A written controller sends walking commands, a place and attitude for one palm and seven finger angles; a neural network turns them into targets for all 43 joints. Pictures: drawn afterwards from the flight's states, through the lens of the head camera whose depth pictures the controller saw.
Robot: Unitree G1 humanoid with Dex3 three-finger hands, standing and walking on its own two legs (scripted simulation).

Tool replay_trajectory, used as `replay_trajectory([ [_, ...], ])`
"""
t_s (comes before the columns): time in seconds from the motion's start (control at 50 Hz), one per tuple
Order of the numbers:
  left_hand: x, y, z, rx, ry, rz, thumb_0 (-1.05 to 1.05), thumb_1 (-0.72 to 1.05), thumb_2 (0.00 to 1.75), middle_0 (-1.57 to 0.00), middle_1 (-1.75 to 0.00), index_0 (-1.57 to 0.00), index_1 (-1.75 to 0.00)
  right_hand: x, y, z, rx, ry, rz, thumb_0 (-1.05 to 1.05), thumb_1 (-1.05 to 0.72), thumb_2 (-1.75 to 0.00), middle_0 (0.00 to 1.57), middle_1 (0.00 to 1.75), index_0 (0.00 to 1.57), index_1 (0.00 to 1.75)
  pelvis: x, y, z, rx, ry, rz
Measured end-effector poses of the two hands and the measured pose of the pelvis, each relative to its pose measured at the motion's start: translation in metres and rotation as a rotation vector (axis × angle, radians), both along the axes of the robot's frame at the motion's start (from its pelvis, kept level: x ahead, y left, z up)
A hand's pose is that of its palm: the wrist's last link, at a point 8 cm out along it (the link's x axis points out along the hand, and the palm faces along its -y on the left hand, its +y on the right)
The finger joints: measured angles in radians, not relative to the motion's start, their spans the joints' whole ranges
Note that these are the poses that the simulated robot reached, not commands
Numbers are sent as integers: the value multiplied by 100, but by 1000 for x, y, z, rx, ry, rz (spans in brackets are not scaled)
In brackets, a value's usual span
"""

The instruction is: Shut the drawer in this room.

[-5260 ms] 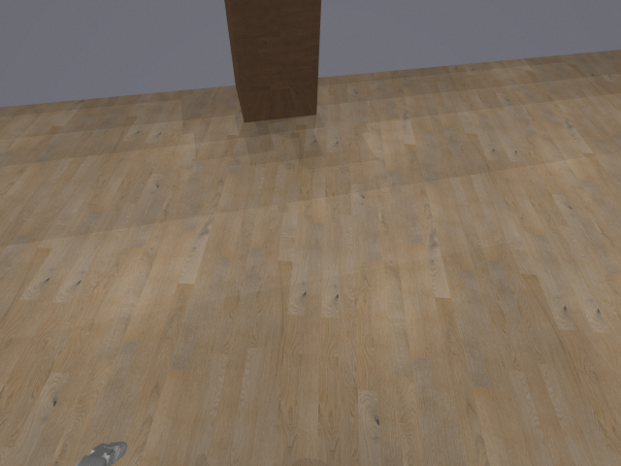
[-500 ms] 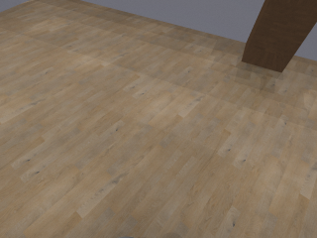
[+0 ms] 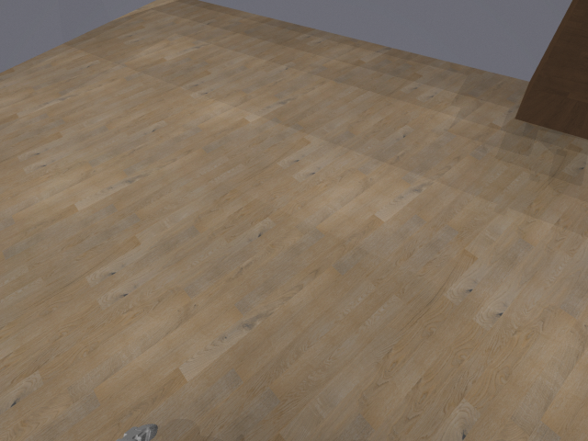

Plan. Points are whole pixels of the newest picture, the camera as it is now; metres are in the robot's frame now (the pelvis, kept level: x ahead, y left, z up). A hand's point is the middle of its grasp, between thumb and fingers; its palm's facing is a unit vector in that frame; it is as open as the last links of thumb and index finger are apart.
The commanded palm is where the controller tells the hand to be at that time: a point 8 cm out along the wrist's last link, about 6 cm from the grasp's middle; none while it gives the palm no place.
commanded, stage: stand and wait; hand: left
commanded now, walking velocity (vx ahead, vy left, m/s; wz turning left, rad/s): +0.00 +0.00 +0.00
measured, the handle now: out of the picture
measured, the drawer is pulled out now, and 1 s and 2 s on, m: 0.26 0.26 0.26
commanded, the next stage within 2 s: turn or walk to find it in 0.06 s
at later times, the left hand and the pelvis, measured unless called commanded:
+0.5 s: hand out of the picture -0.06 +0.15 -0.16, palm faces +0.25 -0.94 -0.23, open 7.4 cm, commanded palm none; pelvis +0.00 -0.02 +0.01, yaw +11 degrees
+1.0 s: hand out of the picture +0.00 +0.24 -0.15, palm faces +0.38 -0.89 -0.25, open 7.4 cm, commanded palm none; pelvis -0.02 +0.01 +0.01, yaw +21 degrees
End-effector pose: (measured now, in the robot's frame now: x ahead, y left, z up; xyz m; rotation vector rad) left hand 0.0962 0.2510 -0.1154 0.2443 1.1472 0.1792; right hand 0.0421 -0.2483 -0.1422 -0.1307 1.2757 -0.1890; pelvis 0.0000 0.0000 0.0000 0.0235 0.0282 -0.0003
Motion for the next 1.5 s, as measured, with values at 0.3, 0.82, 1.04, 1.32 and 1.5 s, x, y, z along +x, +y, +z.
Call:
replay_trajectory([
  [0.3, -103, -61, 5, -30, 158, 187, 1, 91, 89, -20, -30, -20, -30, 6, -38, -6, 25, 128, 102, 0, -91, -90, 20, 30, 20, 29, 5, -39, 10, 27, -24, 116],
  [0.82, -159, 23, -24, -92, 123, 401, 0, 91, 89, -20, -29, -20, -30, 115, 76, 36, -36, -142, 423, 0, -91, -90, 20, 30, 21, 30, -17, 20, 8, -40, -46, 304],
  [1.04, -111, 27, -3, -31, -7, 389, 0, 91, 89, -19, -29, -20, -30, 56, 37, 18, -27, 29, 384, 0, -91, -90, 20, 30, 21, 30, -18, 2, 9, -32, -26, 385],
  [1.32, -129, -52, 18, 5, -36, 478, 0, 90, 89, -20, -29, -20, -30, 64, -30, -7, 4, 130, 448, 0, -91, -90, 20, 30, 20, 29, -9, -52, 8, 34, -32, 518],
  [1.5, -196, -82, 8, -24, 36, 646, 0, 92, 89, -20, -30, -20, -30, 109, -14, -1, -21, 105, 597, 0, -91, -90, 20, 30, 20, 29, -12, -59, 9, 33, -36, 620],
])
